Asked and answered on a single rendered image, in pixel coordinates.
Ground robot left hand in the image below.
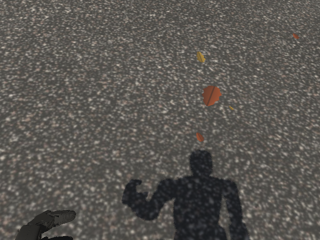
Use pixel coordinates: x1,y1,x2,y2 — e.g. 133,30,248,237
15,210,76,240

